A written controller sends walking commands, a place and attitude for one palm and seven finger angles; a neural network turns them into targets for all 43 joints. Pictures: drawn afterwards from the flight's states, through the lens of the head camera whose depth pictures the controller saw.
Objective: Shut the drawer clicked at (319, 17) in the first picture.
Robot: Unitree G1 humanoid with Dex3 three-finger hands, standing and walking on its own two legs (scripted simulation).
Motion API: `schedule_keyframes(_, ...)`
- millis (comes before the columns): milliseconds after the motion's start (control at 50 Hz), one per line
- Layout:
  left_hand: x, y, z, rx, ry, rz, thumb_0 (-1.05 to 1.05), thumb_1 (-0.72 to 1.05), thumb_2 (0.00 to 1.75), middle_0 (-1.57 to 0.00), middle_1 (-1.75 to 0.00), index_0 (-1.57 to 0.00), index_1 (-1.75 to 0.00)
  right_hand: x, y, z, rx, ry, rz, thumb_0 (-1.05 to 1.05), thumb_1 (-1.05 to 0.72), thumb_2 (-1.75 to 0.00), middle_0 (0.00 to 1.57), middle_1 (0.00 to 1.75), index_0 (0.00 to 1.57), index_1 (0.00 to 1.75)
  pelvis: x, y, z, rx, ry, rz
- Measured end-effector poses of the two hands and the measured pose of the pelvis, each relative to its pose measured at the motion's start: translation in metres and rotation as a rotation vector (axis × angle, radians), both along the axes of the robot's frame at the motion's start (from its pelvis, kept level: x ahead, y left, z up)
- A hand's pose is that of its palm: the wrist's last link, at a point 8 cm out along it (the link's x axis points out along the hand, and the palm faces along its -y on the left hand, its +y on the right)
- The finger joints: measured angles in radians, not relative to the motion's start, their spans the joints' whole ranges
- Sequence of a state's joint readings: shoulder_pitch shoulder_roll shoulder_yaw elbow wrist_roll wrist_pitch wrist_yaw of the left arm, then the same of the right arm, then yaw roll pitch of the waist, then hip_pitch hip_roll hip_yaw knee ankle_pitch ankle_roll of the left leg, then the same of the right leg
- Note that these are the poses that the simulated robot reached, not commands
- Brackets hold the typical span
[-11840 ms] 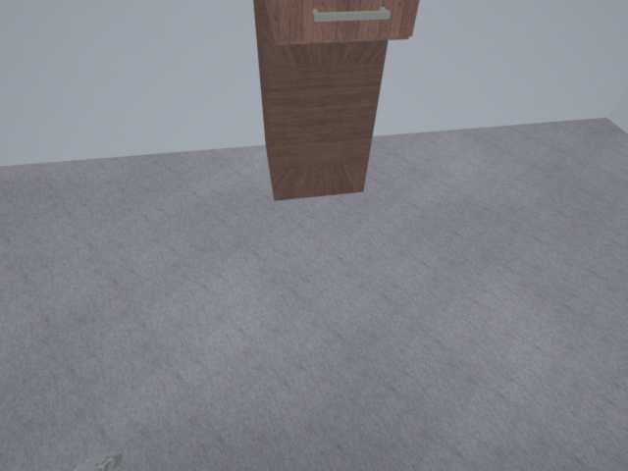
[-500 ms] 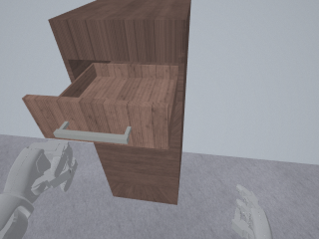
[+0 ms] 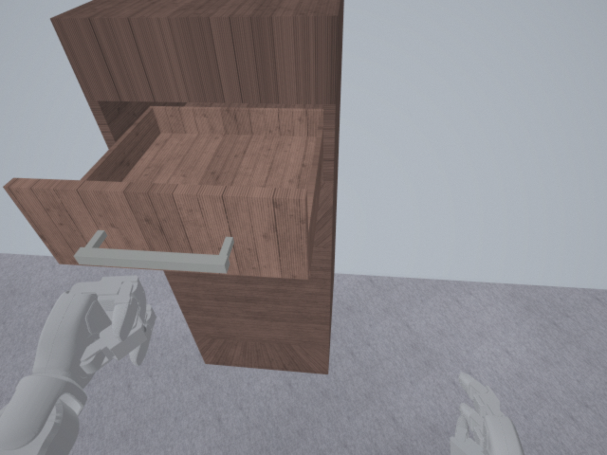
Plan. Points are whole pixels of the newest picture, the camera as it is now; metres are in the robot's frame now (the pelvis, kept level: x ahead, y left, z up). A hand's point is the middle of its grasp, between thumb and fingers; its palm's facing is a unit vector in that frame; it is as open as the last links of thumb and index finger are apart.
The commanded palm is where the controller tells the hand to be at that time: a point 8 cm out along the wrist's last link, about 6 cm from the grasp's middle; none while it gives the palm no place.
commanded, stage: bring the fist close to the handle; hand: left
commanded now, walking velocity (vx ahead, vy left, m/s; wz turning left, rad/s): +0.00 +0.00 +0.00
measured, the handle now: (157, 250) +0.33 +0.23 +0.14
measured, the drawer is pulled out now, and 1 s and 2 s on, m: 0.25 0.25 0.13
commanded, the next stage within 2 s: push the drawer shut in 0.60 s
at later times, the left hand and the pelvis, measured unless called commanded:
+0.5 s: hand (157, 322) +0.23 +0.19 +0.13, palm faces +0.00 -1.00 -0.08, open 3.3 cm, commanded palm +0.20 +0.24 +0.13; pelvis +0.00 +0.00 +0.00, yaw -1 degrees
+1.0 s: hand (164, 299) +0.26 +0.19 +0.13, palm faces +0.01 -1.00 -0.07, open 3.3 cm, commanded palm +0.24 +0.24 +0.13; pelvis +0.00 +0.00 +0.00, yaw +0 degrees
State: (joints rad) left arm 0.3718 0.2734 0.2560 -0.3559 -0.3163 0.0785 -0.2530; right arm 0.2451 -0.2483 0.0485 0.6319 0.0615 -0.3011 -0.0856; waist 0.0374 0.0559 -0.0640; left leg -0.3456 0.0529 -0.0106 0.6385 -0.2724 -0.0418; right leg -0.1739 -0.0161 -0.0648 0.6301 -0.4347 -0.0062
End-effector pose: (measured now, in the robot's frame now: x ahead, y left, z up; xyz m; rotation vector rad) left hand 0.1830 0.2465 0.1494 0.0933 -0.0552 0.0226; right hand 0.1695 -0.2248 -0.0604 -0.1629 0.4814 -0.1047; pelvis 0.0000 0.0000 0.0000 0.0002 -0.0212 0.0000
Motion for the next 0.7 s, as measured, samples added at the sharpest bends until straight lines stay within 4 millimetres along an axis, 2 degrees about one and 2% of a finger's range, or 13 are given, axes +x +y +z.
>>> schedule_keyframes(160, 0.012, -0.007, -0.013, -0.013, 0.005, -0.024, 0.01, 0.90, 0.90, -1.40, -1.60, -1.40, -1.60, -0.007, -0.003, -0.006, -0.002, 0.029, -0.016, 0.01, -0.91, -0.90, 0.20, 0.30, 0.21, 0.30, -0.001, 0.001, -0.001, 0.003, 0.013, -0.004)
schedule_keyframes(280, 0.020, -0.005, -0.022, -0.013, 0.015, -0.011, 0.01, 0.90, 0.90, -1.40, -1.60, -1.40, -1.60, -0.011, -0.005, -0.009, -0.002, 0.051, -0.025, 0.01, -0.91, -0.90, 0.20, 0.30, 0.21, 0.30, -0.003, 0.001, -0.002, 0.003, 0.021, -0.007)
schedule_keyframes(420, 0.021, -0.005, -0.016, -0.008, -0.020, -0.023, 0.02, 0.90, 0.90, -1.40, -1.60, -1.40, -1.60, -0.011, -0.004, -0.009, 0.006, 0.051, -0.029, 0.01, -0.91, -0.90, 0.20, 0.30, 0.20, 0.30, -0.001, 0.001, -0.002, 0.003, 0.027, -0.011)
schedule_keyframes(700, 0.025, -0.009, -0.018, -0.015, -0.008, -0.025, 0.02, 0.90, 0.90, -1.40, -1.60, -1.40, -1.60, -0.002, 0.001, -0.008, 0.010, 0.043, -0.011, 0.01, -0.91, -0.90, 0.20, 0.30, 0.20, 0.30, -0.001, 0.002, -0.002, 0.003, 0.031, -0.006)
